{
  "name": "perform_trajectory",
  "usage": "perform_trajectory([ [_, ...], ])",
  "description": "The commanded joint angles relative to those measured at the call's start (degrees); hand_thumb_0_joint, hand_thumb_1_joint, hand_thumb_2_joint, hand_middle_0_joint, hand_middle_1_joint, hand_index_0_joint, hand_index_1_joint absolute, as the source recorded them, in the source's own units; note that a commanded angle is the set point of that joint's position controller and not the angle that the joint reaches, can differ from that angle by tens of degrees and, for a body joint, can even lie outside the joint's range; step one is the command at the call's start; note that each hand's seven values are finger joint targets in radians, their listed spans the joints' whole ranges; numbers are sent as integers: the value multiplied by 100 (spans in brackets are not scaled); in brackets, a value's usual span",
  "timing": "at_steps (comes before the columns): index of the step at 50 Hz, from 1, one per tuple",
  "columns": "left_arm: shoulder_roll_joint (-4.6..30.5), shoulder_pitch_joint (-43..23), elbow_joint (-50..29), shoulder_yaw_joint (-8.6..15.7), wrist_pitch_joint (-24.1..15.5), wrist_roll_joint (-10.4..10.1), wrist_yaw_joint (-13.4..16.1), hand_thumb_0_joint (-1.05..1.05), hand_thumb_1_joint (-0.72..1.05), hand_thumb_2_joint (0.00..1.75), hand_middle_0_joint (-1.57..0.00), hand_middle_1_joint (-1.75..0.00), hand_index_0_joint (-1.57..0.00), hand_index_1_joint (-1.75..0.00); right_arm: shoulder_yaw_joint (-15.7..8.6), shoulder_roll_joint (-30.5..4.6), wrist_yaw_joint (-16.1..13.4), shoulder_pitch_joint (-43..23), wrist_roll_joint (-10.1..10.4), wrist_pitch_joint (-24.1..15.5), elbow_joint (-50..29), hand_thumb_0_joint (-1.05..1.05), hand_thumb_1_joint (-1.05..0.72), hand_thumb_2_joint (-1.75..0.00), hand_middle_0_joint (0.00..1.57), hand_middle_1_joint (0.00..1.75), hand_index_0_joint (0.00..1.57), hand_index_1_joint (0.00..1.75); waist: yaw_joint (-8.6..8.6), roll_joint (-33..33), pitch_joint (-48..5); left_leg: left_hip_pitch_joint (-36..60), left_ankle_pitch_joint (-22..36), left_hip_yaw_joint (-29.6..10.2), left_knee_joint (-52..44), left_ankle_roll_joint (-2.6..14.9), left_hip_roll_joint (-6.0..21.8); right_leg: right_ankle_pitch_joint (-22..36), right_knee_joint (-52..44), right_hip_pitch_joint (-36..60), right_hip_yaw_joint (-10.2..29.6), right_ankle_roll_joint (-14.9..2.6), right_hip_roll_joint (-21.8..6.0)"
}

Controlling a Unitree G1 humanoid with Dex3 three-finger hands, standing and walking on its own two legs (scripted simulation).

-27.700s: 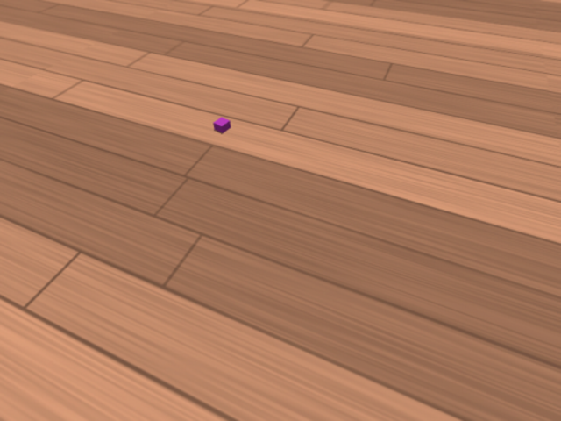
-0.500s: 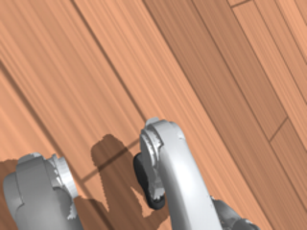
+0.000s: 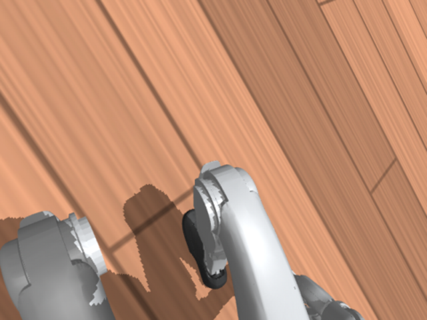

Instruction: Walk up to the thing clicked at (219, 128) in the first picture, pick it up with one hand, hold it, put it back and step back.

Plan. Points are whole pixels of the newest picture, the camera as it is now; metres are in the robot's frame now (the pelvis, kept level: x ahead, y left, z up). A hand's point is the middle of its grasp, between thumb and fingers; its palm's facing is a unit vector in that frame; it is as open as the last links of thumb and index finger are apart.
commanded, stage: open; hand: left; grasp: from above
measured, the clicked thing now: out of the picture +0.45 +0.36 -0.27
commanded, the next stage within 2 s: withdraw in 0.56 s
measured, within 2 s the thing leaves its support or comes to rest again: neither
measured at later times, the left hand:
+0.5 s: hand out of the picture +0.44 +0.36 -0.23, palm faces -0.43 -0.17 -0.88, open 12.8 cm
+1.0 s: hand out of the picture +0.46 +0.38 -0.15, palm faces -0.28 -0.10 -0.95, open 13.5 cm
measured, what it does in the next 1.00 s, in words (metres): stands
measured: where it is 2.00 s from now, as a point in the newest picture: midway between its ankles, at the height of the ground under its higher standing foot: (156, 292)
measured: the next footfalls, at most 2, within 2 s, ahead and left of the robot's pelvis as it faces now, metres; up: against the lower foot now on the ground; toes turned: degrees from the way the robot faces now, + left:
none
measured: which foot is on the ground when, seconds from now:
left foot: down 0.00-1.00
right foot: down 0.00-1.00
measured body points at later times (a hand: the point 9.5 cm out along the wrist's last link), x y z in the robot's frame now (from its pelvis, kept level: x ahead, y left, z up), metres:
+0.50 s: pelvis +0.00 +0.00 +0.00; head +0.26 +0.14 +0.34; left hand +0.46 +0.36 -0.18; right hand +0.07 -0.25 -0.05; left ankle +0.06 +0.13 -0.26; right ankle +0.12 -0.14 -0.26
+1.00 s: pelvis +0.01 +0.00 +0.01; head +0.23 +0.14 +0.38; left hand +0.47 +0.39 -0.10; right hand +0.09 -0.26 -0.06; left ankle +0.06 +0.13 -0.26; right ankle +0.12 -0.14 -0.26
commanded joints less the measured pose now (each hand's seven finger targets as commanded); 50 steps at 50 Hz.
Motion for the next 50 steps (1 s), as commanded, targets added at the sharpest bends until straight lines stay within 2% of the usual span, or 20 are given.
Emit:
perform_trajectory([
  [1,1363,-1474,-807,109,30,-73,264,0,-12,71,-46,-63,-44,-66,-645,-1881,-55,919,63,-11,45,0,-89,-90,20,30,20,30,-235,3247,-3470,3018,1136,766,-1724,66,198,1320,-908,1580,-1047,-472,111],
  [3,1346,-1500,-864,113,44,-68,297,0,-14,76,-45,-67,-42,-70,-730,-1972,-56,963,31,3,49,0,-90,-90,20,30,20,30,-257,3338,-3572,3086,1196,790,-1730,60,188,1382,-903,1622,-1050,-476,110],
  [6,1378,-1442,-836,169,80,-94,306,0,-19,76,-40,-68,-37,-71,-661,-1904,-52,962,41,33,88,0,-89,-90,20,30,20,30,-238,3256,-3641,3013,1377,776,-1691,75,191,1533,-909,1706,-1055,-474,124],
  [8,1219,-1393,-674,63,120,-112,234,0,-22,77,-36,-71,-34,-73,-710,-1915,-36,901,47,-2,85,0,-89,-90,20,30,20,30,-286,3231,-3324,2906,1220,789,-1661,73,187,1411,-874,1529,-1054,-467,88],
  [15,1328,-1300,-848,183,135,-191,144,0,-29,82,-30,-77,-28,-79,-711,-1928,-44,1007,60,52,79,0,-89,-90,20,30,20,30,-212,3277,-3621,3068,1433,768,-1752,61,181,1534,-918,1697,-1053,-480,104],
  [17,1088,-1264,-705,-5,145,-211,81,0,-32,84,-28,-77,-26,-80,-777,-1959,-41,940,75,57,41,0,-89,-90,20,30,20,30,-260,3232,-3446,3020,1351,777,-1723,54,184,1479,-898,1574,-1042,-481,88],
  [18,1208,-1334,-802,80,117,-201,73,0,-32,84,-27,-77,-25,-80,-673,-1854,-30,949,67,62,46,0,-89,-90,20,30,20,30,-272,3182,-3430,2948,1318,754,-1718,66,190,1448,-919,1603,-1064,-478,99],
  [22,1351,-1376,-971,156,61,-199,63,0,-33,85,-23,-83,-22,-84,-706,-1923,-50,974,72,79,49,0,-89,-90,20,30,20,30,-218,3246,-3574,3057,1405,798,-1700,73,183,1512,-956,1712,-1013,-474,105],
  [26,1206,-1296,-890,27,49,-177,43,0,-35,87,-22,-83,-20,-84,-690,-1894,-33,976,85,58,28,0,-89,-90,20,30,20,30,-285,3129,-3446,2953,1263,843,-1632,100,180,1424,-982,1688,-999,-457,109],
  [27,1326,-1397,-980,149,32,-207,80,0,-36,88,-21,-84,-19,-86,-731,-1965,-58,996,92,77,30,0,-89,-90,20,30,20,30,-239,3164,-3547,2998,1291,779,-1740,79,184,1412,-989,1669,-1036,-478,114],
  [30,1362,-1273,-861,161,30,-135,101,0,-35,88,-21,-85,-19,-86,-690,-1895,-64,955,103,102,29,0,-89,-90,20,30,20,30,-165,3294,-3528,3104,1254,725,-1819,38,200,1326,-897,1526,-1052,-500,109],
  [32,1126,-1315,-734,-5,41,-111,89,0,-35,87,-19,-88,-19,-88,-701,-1894,-49,915,82,89,-22,0,-89,-90,20,30,20,30,-269,3213,-3391,3026,1167,749,-1738,51,196,1314,-872,1465,-1044,-488,93],
  [33,1163,-1356,-870,27,40,-131,89,0,-36,88,-18,-88,-18,-88,-727,-1925,-39,956,68,71,4,0,-89,-90,20,30,20,30,-286,3229,-3369,2984,1215,784,-1730,68,191,1359,-935,1545,-1038,-470,108],
  [34,1399,-1469,-999,186,12,-163,125,0,-39,87,-18,-91,-20,-89,-652,-1887,-48,948,89,77,8,0,-90,-90,20,30,20,30,-222,3184,-3497,2978,1234,756,-1712,73,187,1373,-929,1594,-1044,-471,99],
  [37,1469,-1437,-1269,230,70,-93,127,0,-42,89,-16,-92,-18,-91,-804,-1966,-59,1017,104,55,-2,0,-90,-90,20,30,20,30,-102,3562,-3777,3318,1424,808,-1766,36,186,1493,-926,1631,-989,-495,85],
  [38,1588,-1485,-1450,385,94,-133,162,0,-42,90,-16,-92,-18,-91,-818,-1935,-48,1036,107,53,37,0,-90,-90,20,30,20,30,-25,3562,-3962,3337,1460,799,-1780,26,196,1512,-893,1632,-1006,-495,86],
  [42,1226,-1458,-2109,420,328,-292,112,0,-45,92,-16,-92,-16,-92,-1079,-1834,10,1005,219,61,-1,0,-91,-90,20,30,20,30,213,3973,-4367,3519,1483,852,-1962,-24,158,1512,-878,1410,-952,-552,28],
  [47,701,-1234,-3258,299,772,-579,-474,0,-45,94,-16,-93,-15,-94,-1536,-1672,84,1203,536,255,111,0,-90,-90,20,30,20,30,667,4371,-5129,3943,1777,1033,-2361,-60,78,1586,-1034,1329,-730,-627,-81],
  [49,239,-1258,-3345,-9,931,-714,-866,0,-43,93,-17,-93,-16,-93,-1674,-1598,94,1266,748,405,137,0,-90,-90,20,30,20,30,607,3976,-5004,3767,1659,1097,-2437,25,76,1504,-1258,1266,-603,-621,-77],
  [50,239,-1374,-3621,-12,976,-762,-1026,0,-43,93,-17,-92,-17,-93,-1733,-1608,77,1421,797,492,165,0,-90,-90,20,30,20,30,617,3884,-5125,3787,1706,1125,-2512,51,56,1595,-1378,1458,-556,-609,-96],
])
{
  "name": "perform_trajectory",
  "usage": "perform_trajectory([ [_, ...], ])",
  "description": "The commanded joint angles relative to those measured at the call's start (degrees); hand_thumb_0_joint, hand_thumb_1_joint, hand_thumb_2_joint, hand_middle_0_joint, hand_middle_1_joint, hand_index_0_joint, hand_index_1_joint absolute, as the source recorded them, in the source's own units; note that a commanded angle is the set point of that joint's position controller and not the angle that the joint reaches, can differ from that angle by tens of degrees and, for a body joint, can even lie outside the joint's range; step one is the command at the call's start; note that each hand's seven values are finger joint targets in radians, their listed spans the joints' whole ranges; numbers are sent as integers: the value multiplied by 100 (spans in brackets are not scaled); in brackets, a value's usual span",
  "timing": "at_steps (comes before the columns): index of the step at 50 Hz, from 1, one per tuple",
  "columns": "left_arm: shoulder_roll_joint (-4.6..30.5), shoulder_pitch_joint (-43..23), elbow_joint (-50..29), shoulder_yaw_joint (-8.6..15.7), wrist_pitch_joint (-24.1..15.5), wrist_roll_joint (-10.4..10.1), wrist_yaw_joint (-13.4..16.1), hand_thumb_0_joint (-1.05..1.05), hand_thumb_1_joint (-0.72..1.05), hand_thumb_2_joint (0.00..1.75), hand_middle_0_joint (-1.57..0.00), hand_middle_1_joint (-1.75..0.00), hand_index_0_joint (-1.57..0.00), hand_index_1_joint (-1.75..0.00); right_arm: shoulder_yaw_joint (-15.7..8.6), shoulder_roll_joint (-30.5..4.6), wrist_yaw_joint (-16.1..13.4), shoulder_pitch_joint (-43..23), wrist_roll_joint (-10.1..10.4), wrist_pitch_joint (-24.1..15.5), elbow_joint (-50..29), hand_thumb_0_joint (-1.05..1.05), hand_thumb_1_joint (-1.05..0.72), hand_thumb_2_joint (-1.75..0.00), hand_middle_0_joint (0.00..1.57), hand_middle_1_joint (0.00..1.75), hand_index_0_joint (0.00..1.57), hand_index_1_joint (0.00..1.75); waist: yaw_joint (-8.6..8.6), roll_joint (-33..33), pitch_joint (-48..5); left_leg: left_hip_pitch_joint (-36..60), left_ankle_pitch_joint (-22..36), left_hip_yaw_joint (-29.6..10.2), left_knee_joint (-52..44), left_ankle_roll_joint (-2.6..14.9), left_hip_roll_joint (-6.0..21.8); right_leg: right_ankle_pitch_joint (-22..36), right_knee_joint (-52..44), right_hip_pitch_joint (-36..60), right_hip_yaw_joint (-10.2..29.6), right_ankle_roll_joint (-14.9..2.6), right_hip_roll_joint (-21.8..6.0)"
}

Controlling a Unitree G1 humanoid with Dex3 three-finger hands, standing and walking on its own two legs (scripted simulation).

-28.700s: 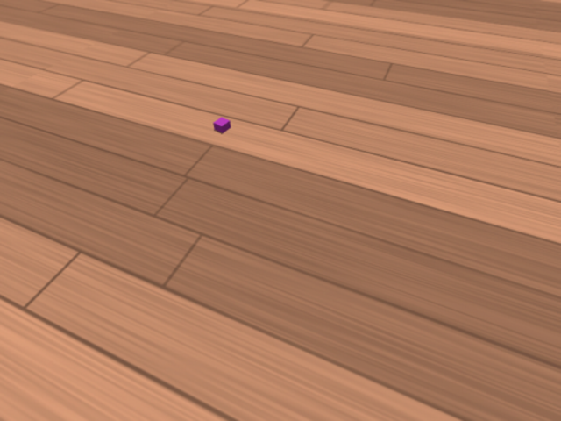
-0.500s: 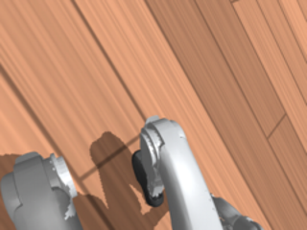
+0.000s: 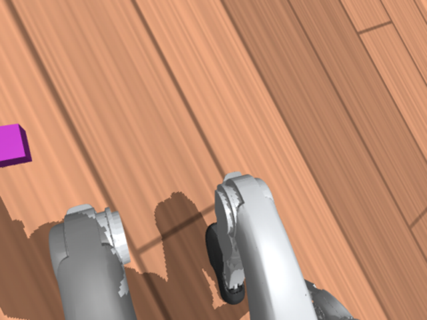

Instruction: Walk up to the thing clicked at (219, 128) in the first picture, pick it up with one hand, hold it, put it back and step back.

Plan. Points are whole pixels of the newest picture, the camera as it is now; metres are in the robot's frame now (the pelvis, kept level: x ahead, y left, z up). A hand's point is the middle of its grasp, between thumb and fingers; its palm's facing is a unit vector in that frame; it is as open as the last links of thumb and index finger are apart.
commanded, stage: withdraw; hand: left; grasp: from above
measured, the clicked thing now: (3, 146) +0.45 +0.35 -0.28
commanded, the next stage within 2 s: home in 0.50 s
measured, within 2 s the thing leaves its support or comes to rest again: neither
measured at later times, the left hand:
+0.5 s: hand out of the picture +0.42 +0.36 -0.10, palm faces -0.49 -0.11 -0.87, open 12.9 cm
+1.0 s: hand out of the picture +0.39 +0.35 -0.04, palm faces -0.31 -0.38 -0.87, open 10.5 cm
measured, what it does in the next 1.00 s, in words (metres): rises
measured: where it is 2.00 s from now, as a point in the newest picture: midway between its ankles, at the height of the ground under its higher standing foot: (176, 299)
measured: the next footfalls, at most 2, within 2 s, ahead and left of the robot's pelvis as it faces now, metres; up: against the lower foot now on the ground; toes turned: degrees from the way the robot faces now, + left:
none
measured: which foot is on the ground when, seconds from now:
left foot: down 0.00-1.00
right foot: down 0.00-1.00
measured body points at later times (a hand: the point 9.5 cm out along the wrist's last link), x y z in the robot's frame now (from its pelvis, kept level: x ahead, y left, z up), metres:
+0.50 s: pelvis -0.02 -0.01 +0.04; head +0.21 +0.10 +0.41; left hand +0.44 +0.36 -0.05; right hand +0.07 -0.29 -0.05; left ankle +0.06 +0.13 -0.27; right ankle +0.11 -0.15 -0.27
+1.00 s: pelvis -0.01 +0.00 +0.08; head +0.20 +0.07 +0.48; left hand +0.41 +0.36 +0.01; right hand +0.09 -0.25 -0.04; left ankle +0.05 +0.13 -0.27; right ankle +0.11 -0.15 -0.27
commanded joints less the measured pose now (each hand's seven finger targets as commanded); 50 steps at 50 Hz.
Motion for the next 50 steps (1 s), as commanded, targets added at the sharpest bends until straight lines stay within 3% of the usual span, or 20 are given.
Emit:
perform_trajectory([
  [1,1043,-1842,-1517,-195,321,-361,-517,0,-42,93,-17,-93,-17,-93,-923,-1698,-83,1057,417,268,-60,0,-90,-90,20,30,20,30,92,3085,-4161,3858,1627,869,-2227,69,87,1670,-1289,1623,-638,-488,111],
  [6,616,-2046,-1481,-535,327,-620,-1445,0,-39,91,-21,-91,-20,-92,-987,-1520,-304,1203,588,638,-189,0,-91,-90,20,30,20,30,-98,2032,-3635,3390,1138,886,-2479,217,36,1318,-1797,1904,-498,-467,62],
  [7,615,-1991,-1310,-531,285,-653,-1598,0,-39,91,-21,-90,-20,-91,-966,-1546,-375,1130,606,683,-322,0,-91,-91,20,30,20,30,-141,1750,-3452,3180,1033,874,-2492,242,3,1186,-1870,1932,-501,-483,46],
  [8,995,-1714,-1004,-263,266,-629,-1697,0,-39,91,-22,-90,-20,-91,-1002,-1624,-463,1149,617,751,-338,0,-91,-91,20,30,20,30,-103,1429,-3272,3004,850,885,-2535,274,-4,984,-1966,2012,-474,-493,36],
  [11,629,-1991,-1275,-592,9,-683,-2029,0,-37,89,-24,-88,-23,-89,-851,-1423,-643,1047,608,850,-518,0,-91,-91,20,30,20,30,-146,1186,-3037,2800,768,1033,-2529,302,-39,794,-2204,2193,-398,-488,-12],
  [14,1030,-1997,-1226,-487,-314,-706,-2185,0,-37,89,-24,-88,-22,-89,-743,-1418,-804,1033,620,892,-508,0,-91,-91,20,30,20,30,-38,1215,-3113,2911,817,1061,-2502,298,-28,820,-2166,2209,-357,-471,-32],
  [15,1148,-1974,-1154,-460,-438,-607,-2179,0,-36,88,-25,-87,-23,-88,-703,-1429,-834,1053,602,919,-486,0,-91,-91,20,30,20,30,1,1337,-3179,2946,894,1057,-2482,278,-23,864,-2105,2169,-373,-487,-37],
  [18,1153,-1997,-1066,-384,-791,-540,-1937,0,-32,85,-28,-83,-27,-84,-618,-1444,-906,994,544,961,-527,0,-91,-90,20,30,20,30,48,1606,-3264,3196,845,993,-2501,213,6,806,-1983,1920,-442,-506,-34],
  [22,1204,-1959,-912,-274,-1026,-289,-1335,0,-31,84,-28,-82,-28,-83,-555,-1462,-918,949,446,992,-462,0,-91,-90,20,30,20,30,139,2004,-3541,3400,944,1057,-2440,176,-6,918,-1788,1881,-510,-502,7],
  [25,1237,-2351,-1158,-160,-1089,-65,-886,0,-30,82,-30,-80,-30,-81,-623,-1507,-878,1059,371,943,-355,0,-91,-90,20,30,20,30,61,2435,-3948,3808,1245,1001,-2355,123,-2,1204,-1556,1709,-607,-494,-10],
  [27,1409,-2473,-1234,29,-1050,20,-562,0,-29,81,-30,-80,-30,-80,-692,-1562,-860,1067,361,890,-299,0,-91,-90,20,30,20,30,148,2600,-4103,3927,1207,977,-2348,88,-9,1189,-1426,1528,-640,-512,-21],
  [28,1459,-2578,-1222,28,-996,100,-425,0,-28,80,-30,-79,-30,-79,-698,-1536,-848,1096,342,864,-270,0,-91,-90,20,30,20,30,98,2662,-4190,3937,1211,1033,-2275,111,-8,1227,-1428,1590,-623,-502,-3],
  [29,1600,-2635,-1402,225,-962,135,-268,0,-27,78,-32,-77,-32,-77,-736,-1545,-839,1133,323,831,-250,0,-91,-90,20,30,20,30,148,2822,-4357,3957,1265,1056,-2323,93,-30,1267,-1399,1638,-606,-500,-24],
  [33,1545,-2668,-1115,270,-571,154,11,0,-20,92,-22,-69,-20,-71,-831,-1520,-807,1156,320,694,-179,0,-89,-89,20,30,20,30,142,2858,-4444,3955,1000,1058,-2411,125,-14,1078,-1421,1381,-565,-509,-49],
  [36,1231,-2326,-935,164,-244,-136,-103,0,-12,90,-22,-64,-20,-66,-911,-1472,-755,1274,367,575,-105,0,-89,-90,20,30,20,30,219,2711,-4455,3877,868,1097,-2513,162,-30,1001,-1565,1466,-508,-509,-66],
  [39,997,-1751,-1301,177,46,-629,-469,0,-2,92,-22,-63,-20,-65,-1101,-1424,-709,1376,509,542,-93,0,-89,-90,20,30,20,30,519,2621,-4919,4089,901,1136,-2841,177,-49,1021,-1780,1943,-437,-513,-60],
  [41,878,-1429,-1740,187,216,-1065,-814,0,11,90,-21,-56,-20,-58,-1214,-1424,-675,1422,635,564,-154,0,-89,-90,20,30,20,30,629,2448,-5120,4261,971,1098,-3051,194,-45,1091,-1917,2216,-405,-507,-63],
  [45,210,-502,-3056,28,490,-2106,-1556,0,42,91,-21,-47,-20,-48,-1372,-1318,-723,1338,926,699,-376,0,-90,-90,20,30,20,30,742,2011,-5096,4535,1070,974,-3490,219,-14,1242,-2352,2647,-326,-468,-68],
  [47,-190,274,-3571,-38,665,-2674,-1909,0,53,90,-21,-42,-20,-43,-1369,-1227,-774,1193,1013,753,-513,0,-90,-90,20,30,20,30,741,1638,-4730,4424,1096,950,-3671,255,-1,1301,-2639,2863,-288,-442,-57],
  [50,-299,941,-4560,91,851,-3381,-2276,0,76,88,-20,-33,-20,-34,-1371,-1113,-880,935,1116,819,-701,0,-90,-90,20,30,20,30,900,1353,-4548,4606,1208,879,-4003,270,29,1376,-2963,3207,-190,-437,-77],
])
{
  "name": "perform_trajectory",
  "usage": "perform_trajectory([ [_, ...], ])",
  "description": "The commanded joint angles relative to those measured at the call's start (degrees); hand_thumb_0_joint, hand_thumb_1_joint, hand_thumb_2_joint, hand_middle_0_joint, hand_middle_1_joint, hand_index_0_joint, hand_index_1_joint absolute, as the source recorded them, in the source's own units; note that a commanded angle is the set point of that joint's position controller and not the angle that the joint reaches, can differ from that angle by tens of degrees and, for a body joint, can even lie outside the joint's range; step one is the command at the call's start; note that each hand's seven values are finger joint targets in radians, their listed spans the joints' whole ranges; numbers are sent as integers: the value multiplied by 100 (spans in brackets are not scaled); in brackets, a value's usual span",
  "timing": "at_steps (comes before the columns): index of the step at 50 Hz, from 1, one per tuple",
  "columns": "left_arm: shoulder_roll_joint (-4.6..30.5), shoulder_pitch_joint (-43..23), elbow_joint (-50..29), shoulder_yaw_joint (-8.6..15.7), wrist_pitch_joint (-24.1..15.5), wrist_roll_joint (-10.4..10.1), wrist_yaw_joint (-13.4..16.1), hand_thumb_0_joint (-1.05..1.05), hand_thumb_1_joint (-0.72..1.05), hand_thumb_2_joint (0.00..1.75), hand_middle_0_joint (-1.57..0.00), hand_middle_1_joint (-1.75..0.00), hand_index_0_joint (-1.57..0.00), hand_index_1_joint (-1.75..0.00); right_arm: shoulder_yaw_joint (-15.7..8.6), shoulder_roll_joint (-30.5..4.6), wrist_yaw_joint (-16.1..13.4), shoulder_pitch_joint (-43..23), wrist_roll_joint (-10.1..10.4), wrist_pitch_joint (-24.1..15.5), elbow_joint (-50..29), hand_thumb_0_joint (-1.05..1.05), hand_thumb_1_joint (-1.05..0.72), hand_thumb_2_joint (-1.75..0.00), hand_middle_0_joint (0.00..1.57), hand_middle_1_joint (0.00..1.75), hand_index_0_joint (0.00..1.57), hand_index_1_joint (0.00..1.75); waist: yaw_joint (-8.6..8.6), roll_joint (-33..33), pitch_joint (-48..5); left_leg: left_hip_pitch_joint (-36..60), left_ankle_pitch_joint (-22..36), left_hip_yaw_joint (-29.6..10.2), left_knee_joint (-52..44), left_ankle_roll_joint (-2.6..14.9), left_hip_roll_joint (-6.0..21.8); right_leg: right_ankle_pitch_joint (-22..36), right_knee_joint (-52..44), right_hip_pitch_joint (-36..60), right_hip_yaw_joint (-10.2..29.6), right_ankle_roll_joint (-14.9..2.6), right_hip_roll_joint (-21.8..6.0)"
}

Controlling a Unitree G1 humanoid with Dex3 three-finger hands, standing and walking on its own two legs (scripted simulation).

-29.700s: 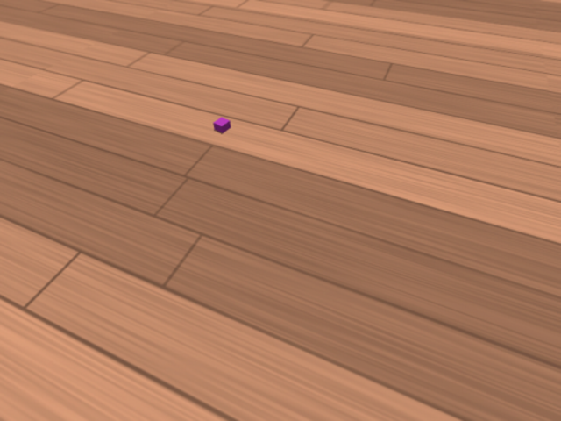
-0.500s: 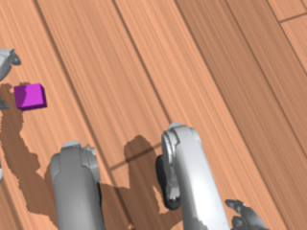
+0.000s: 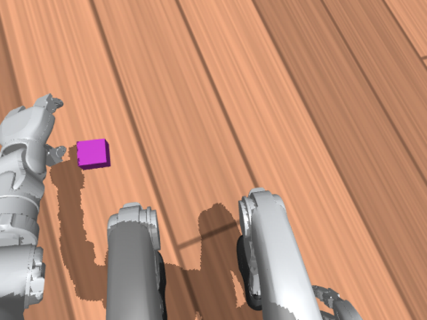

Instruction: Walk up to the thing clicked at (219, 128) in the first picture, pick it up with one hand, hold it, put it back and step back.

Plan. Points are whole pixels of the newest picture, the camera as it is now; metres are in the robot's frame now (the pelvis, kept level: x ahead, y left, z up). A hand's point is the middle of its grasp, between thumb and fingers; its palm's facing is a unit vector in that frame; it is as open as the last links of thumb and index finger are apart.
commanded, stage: home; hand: left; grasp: from above
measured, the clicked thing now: (94, 154) +0.49 +0.30 -0.37
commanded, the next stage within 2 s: none
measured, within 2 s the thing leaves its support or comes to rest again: neither
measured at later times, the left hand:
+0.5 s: hand (26, 225) +0.28 +0.22 +0.09, palm faces +0.00 -0.91 -0.41, open 7.4 cm
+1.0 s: hand out of the picture +0.22 +0.19 +0.27, palm faces +0.20 -0.96 -0.20, open 7.4 cm
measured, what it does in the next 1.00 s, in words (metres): rises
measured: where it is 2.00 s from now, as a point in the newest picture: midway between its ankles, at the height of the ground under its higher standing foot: (205, 294)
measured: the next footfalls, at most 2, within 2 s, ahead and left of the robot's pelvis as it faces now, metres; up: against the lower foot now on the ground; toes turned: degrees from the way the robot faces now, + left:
none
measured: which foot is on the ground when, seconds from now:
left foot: down 0.00-1.00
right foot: down 0.00-1.00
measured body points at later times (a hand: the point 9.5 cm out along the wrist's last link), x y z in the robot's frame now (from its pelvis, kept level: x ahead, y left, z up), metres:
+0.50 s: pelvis +0.02 -0.02 +0.18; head +0.15 +0.02 +0.61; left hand +0.27 +0.27 +0.12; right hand +0.26 -0.23 +0.10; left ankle +0.07 +0.12 -0.36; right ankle +0.10 -0.16 -0.36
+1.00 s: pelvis +0.08 -0.01 +0.32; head +0.09 +0.00 +0.77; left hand +0.21 +0.24 +0.29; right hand +0.25 -0.24 +0.25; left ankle +0.07 +0.12 -0.36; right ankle +0.10 -0.16 -0.36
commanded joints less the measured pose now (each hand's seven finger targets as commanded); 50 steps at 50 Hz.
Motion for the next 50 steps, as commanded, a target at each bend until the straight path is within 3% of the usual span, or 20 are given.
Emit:
perform_trajectory([
  [1,984,-362,-2375,240,242,-1107,-392,0,84,89,-20,-32,-20,-32,-633,-1352,-230,594,220,-23,-633,0,-90,-90,20,30,20,30,164,745,-3753,3583,1043,239,-2314,170,-59,1327,-1716,2434,-544,-577,153],
  [4,670,212,-3059,261,354,-1662,-500,0,90,90,-20,-30,-20,-30,-631,-1244,-326,388,289,-32,-780,0,-90,-90,20,30,20,30,273,797,-3474,3931,952,173,-2774,132,-1,1201,-2045,2646,-500,-596,107],
  [6,694,433,-3494,411,438,-1896,-476,0,90,90,-20,-30,-20,-30,-651,-1219,-400,249,320,-47,-900,0,-90,-90,20,30,20,30,405,910,-3582,4340,856,143,-3073,101,44,1100,-2241,2843,-473,-607,89],
  [8,277,761,-3746,217,543,-2149,-491,0,90,90,-20,-30,-20,-30,-649,-1163,-466,80,345,-94,-965,0,-90,-90,20,30,20,30,351,897,-3330,4536,714,97,-3361,82,74,1013,-2440,2939,-473,-598,67],
  [11,16,1325,-4211,241,775,-2558,-425,0,90,90,-20,-30,-20,-30,-660,-1088,-597,-23,388,-203,-1109,0,-90,-90,20,30,20,30,381,744,-3326,4865,591,241,-3710,94,53,900,-2986,3477,-409,-587,61],
  [13,-282,1761,-4397,89,987,-2904,-424,0,90,90,-20,-30,-20,-30,-651,-1048,-683,-177,407,-287,-1145,0,-90,-90,20,30,20,30,372,630,-3102,5075,535,258,-3965,84,59,815,-3307,3698,-363,-579,53],
  [16,-385,2231,-4836,191,1272,-3383,-360,0,90,90,-20,-30,-20,-30,-607,-1005,-815,-328,448,-398,-1261,0,-90,-90,20,30,20,30,416,571,-3011,5484,479,198,-4367,70,71,755,-3669,4149,-330,-559,37],
  [19,-758,2782,-5045,-3,1538,-3858,-318,0,90,90,-20,-30,-20,-30,-527,-878,-959,-468,472,-519,-1351,0,-90,-90,20,30,20,30,302,363,-2611,5702,422,273,-4698,96,48,679,-4188,4603,-249,-539,40],
  [20,-690,2822,-5235,118,1611,-4012,-286,0,90,90,-20,-30,-20,-30,-505,-856,-1002,-468,472,-562,-1384,0,-90,-90,20,30,20,30,332,370,-2626,5815,414,285,-4810,105,41,680,-4340,4800,-218,-530,33],
  [22,-732,3139,-5462,179,1770,-4235,-232,0,90,90,-20,-30,-20,-30,-458,-784,-1093,-465,490,-636,-1421,0,-90,-90,20,30,20,30,394,381,-2645,6124,630,333,-5019,98,33,841,-4611,5216,-176,-529,38],
  [26,-1174,3853,-5664,78,2082,-4599,-127,0,90,90,-20,-30,-20,-30,-337,-632,-1294,-316,511,-792,-1433,0,-90,-90,20,30,20,30,327,170,-2326,6668,1105,366,-5483,91,36,1291,-5218,5999,-138,-512,53],
  [28,-1218,4113,-5805,193,2216,-4771,-83,0,90,90,-20,-30,-20,-30,-286,-591,-1399,-244,511,-868,-1441,0,-90,-90,20,30,20,30,416,202,-2185,6963,1228,337,-5788,68,37,1378,-5505,6330,-133,-510,54],
  [31,-1512,4535,-5953,126,2357,-4969,-80,0,90,90,-20,-30,-20,-30,-225,-528,-1573,-147,509,-1016,-1457,0,-90,-90,20,30,20,30,381,174,-1927,7376,1490,340,-6188,51,43,1608,-5890,6786,-169,-498,65],
  [32,-1497,4718,-5973,219,2403,-5043,-73,0,90,90,-20,-30,-20,-30,-197,-521,-1628,-107,510,-1062,-1468,0,-90,-90,20,30,20,30,469,151,-1841,7509,1533,345,-6316,47,36,1625,-6012,6928,-177,-496,64],
  [35,-1686,5200,-6256,149,2505,-5170,-106,0,90,90,-20,-30,-20,-30,-184,-475,-1749,38,491,-1184,-1507,0,-90,-90,20,30,20,30,468,228,-1645,7978,1905,351,-6713,17,35,1955,-6387,7385,-229,-473,87],
  [37,-1820,5534,-6405,54,2591,-5233,-127,0,90,90,-20,-30,-20,-30,-143,-437,-1807,98,492,-1254,-1615,0,-90,-90,20,30,20,30,489,58,-1318,8081,1827,414,-6970,43,-2,1912,-6736,7648,-258,-455,92],
  [39,-1825,5770,-6676,114,2630,-5272,-145,0,90,90,-20,-30,-20,-30,-155,-406,-1861,159,467,-1335,-1629,0,-90,-90,20,30,20,30,548,142,-1192,8310,1921,461,-7217,29,-13,1982,-6995,7930,-271,-447,102],
  [43,-1927,6461,-7085,2,2727,-5245,-198,0,90,90,-20,-30,-20,-30,-172,-387,-1934,207,440,-1460,-1755,0,-90,-90,20,30,20,30,601,10,-1014,8685,2344,526,-7463,25,-35,2298,-7261,8298,-362,-430,146],
  [45,-2015,6580,-7151,-116,2748,-5233,-245,0,90,90,-20,-30,-20,-30,-174,-385,-1951,215,420,-1507,-1754,0,-90,-90,20,30,20,30,562,-47,-760,8739,2262,535,-7606,41,-44,2226,-7411,8297,-388,-428,153],
  [50,-1967,6728,-7375,-90,2780,-5192,-362,0,90,90,-20,-30,-20,-30,-239,-445,-1973,144,375,-1655,-1781,0,-90,-90,20,30,20,30,589,-68,-397,8828,2014,549,-7872,40,-46,1932,-7623,8343,-468,-402,156],
])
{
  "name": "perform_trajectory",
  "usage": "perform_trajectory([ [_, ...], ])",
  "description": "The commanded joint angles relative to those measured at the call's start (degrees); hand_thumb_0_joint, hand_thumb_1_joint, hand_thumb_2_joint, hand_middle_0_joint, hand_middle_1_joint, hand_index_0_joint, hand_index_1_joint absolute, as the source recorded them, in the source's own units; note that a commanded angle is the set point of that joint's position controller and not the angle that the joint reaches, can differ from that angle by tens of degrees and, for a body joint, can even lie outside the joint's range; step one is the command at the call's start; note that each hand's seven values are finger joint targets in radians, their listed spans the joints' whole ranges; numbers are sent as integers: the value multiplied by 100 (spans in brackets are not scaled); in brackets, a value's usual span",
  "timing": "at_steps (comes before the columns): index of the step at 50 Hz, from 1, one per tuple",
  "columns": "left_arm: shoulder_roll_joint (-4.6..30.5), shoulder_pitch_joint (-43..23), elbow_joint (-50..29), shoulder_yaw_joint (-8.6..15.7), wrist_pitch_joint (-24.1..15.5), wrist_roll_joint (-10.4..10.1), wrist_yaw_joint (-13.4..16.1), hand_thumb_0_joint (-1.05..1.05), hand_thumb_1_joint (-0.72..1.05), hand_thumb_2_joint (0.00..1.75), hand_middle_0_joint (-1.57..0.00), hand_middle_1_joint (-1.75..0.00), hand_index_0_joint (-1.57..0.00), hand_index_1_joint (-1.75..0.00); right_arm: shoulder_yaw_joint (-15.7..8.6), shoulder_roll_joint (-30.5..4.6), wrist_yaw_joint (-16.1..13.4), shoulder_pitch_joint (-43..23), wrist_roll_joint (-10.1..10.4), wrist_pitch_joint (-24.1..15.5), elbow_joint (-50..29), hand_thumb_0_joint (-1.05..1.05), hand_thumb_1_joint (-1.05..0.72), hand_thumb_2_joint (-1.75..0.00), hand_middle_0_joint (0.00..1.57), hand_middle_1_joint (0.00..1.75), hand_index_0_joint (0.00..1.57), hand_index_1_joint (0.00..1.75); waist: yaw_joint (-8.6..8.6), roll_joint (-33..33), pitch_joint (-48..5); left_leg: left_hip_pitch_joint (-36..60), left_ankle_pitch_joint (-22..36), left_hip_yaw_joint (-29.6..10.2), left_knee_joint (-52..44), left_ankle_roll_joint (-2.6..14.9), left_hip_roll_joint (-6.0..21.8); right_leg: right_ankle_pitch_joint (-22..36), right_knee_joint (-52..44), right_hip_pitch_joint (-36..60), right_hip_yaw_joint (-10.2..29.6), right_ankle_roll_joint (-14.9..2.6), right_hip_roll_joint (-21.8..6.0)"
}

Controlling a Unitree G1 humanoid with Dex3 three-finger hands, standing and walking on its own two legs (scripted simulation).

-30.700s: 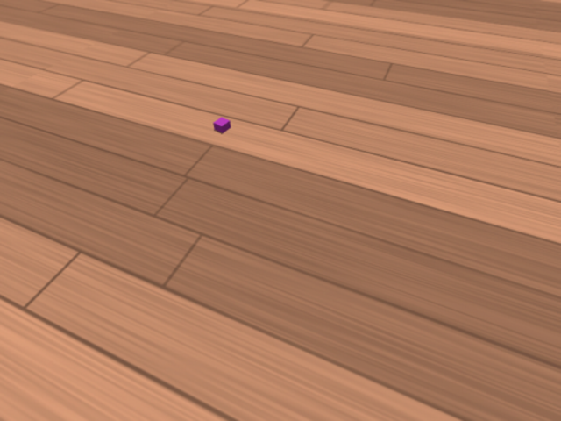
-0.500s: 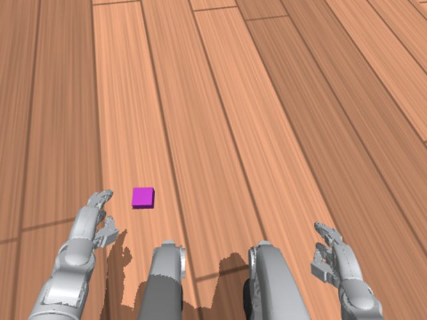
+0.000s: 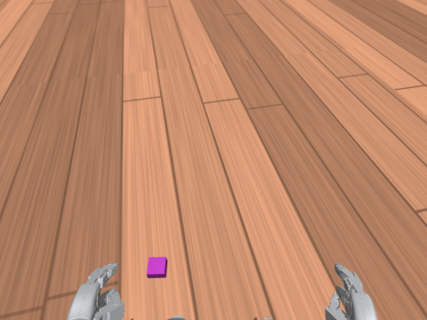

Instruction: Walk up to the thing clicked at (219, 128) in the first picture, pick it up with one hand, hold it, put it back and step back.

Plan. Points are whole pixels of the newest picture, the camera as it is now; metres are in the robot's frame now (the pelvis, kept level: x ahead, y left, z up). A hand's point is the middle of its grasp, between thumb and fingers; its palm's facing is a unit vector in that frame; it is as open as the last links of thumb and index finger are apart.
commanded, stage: home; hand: left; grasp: from above
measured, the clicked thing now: (157, 267) +0.45 +0.26 -0.68
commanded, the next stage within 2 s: stand in 2.00 s
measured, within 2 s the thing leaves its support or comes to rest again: neither
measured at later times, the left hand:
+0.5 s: hand (119, 316) +0.16 +0.18 -0.04, palm faces +0.07 -0.98 -0.20, open 7.4 cm
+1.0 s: hand (118, 317) +0.15 +0.18 -0.04, palm faces +0.06 -0.98 -0.20, open 7.4 cm
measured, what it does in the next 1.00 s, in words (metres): stands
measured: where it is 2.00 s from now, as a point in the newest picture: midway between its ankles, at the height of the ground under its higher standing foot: outside the picture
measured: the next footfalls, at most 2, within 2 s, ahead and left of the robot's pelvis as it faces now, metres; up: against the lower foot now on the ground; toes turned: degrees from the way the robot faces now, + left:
none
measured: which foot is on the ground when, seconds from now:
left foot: down 0.00-1.00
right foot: down 0.00-1.00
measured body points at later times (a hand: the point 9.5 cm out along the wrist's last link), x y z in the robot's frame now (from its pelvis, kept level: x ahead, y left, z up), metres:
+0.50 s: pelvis +0.00 +0.00 +0.00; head +0.01 +0.01 +0.45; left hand +0.15 +0.23 -0.03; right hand +0.17 -0.24 -0.06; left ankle +0.02 +0.13 -0.68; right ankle +0.01 -0.15 -0.68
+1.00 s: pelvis -0.01 +0.00 +0.00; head +0.01 +0.01 +0.45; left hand +0.15 +0.23 -0.02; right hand +0.16 -0.24 -0.05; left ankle +0.02 +0.13 -0.68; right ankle +0.01 -0.15 -0.68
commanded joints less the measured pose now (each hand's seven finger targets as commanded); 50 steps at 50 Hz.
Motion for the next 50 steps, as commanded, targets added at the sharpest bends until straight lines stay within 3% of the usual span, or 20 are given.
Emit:
perform_trajectory([
  [1,537,-127,-1119,290,-210,71,-57,0,90,90,-20,-30,-20,-30,-293,-640,-62,-493,-31,-456,-902,0,-90,-90,20,30,20,30,0,-114,-110,677,837,208,-1133,237,-308,706,-1013,355,-201,-162,248],
  [8,559,-317,-1091,283,-255,118,-180,0,90,90,-20,-30,-20,-30,-312,-698,-34,-558,-66,-622,-815,0,-90,-90,20,30,20,30,24,-1,-66,843,707,199,-1230,223,-304,585,-1004,336,-209,-165,229],
  [11,582,-230,-1120,301,-269,127,-181,0,90,90,-20,-30,-20,-30,-319,-698,-24,-576,-79,-664,-798,0,-90,-90,20,30,20,30,42,9,-225,944,1017,217,-1153,215,-317,859,-961,462,-197,-162,226],
  [21,635,-224,-1230,332,-298,161,-124,0,90,90,-20,-30,-20,-30,-306,-678,-42,-600,-95,-668,-740,0,-90,-90,20,30,20,30,111,-42,-340,937,1242,259,-1075,228,-340,1103,-951,619,-165,-159,206],
  [23,539,-141,-1034,237,-279,153,-146,0,90,90,-20,-30,-20,-30,-298,-680,-32,-613,-101,-668,-739,0,-90,-90,20,30,20,30,103,37,-242,920,1125,219,-1149,212,-316,966,-943,535,-197,-173,228],
  [26,596,-194,-1051,310,-285,149,-130,0,90,90,-20,-30,-20,-30,-300,-691,-35,-641,-81,-663,-764,0,-90,-90,20,30,20,30,110,-37,-132,843,843,210,-1202,228,-316,724,-1004,511,-190,-170,223],
  [38,578,-143,-1028,289,-269,127,-145,0,90,90,-20,-30,-20,-30,-323,-702,-45,-572,-85,-686,-731,0,-90,-90,20,30,20,30,89,-30,-252,897,1030,241,-1152,221,-307,894,-993,556,-176,-164,223],
  [42,665,-304,-1167,339,-288,141,-133,0,90,90,-20,-30,-20,-30,-306,-676,-49,-606,-85,-690,-725,0,-90,-90,20,30,20,30,122,-41,-73,761,604,249,-1216,232,-324,515,-1084,490,-156,-155,207],
  [44,581,-197,-1050,250,-267,149,-143,0,90,90,-20,-30,-20,-30,-298,-670,-49,-628,-84,-704,-734,0,-90,-90,20,30,20,30,110,-78,-30,731,534,253,-1226,233,-321,441,-1095,459,-163,-156,212],
  [45,732,-244,-1219,396,-280,136,-135,0,90,90,-20,-30,-20,-30,-332,-713,-49,-620,-82,-710,-756,0,-90,-90,20,30,20,30,110,10,-186,831,605,251,-1227,230,-311,515,-1052,494,-152,-160,216],
  [46,583,-212,-1100,218,-263,159,-143,0,90,90,-20,-30,-20,-30,-311,-682,-52,-628,-76,-702,-730,0,-90,-90,20,30,20,30,92,13,-48,772,562,253,-1249,222,-312,477,-1053,437,-170,-162,217],
  [47,732,-224,-1197,376,-270,140,-134,0,90,90,-20,-30,-20,-30,-334,-722,-55,-573,-82,-698,-728,0,-90,-90,20,30,20,30,99,36,-155,822,642,248,-1215,225,-306,544,-1031,473,-156,-167,217],
  [50,576,-198,-1112,229,-274,136,-142,0,90,90,-20,-30,-20,-30,-314,-694,-42,-581,-76,-695,-715,0,-90,-90,20,30,20,30,90,-44,-47,788,697,230,-1210,217,-291,577,-1008,443,-176,-175,229],
])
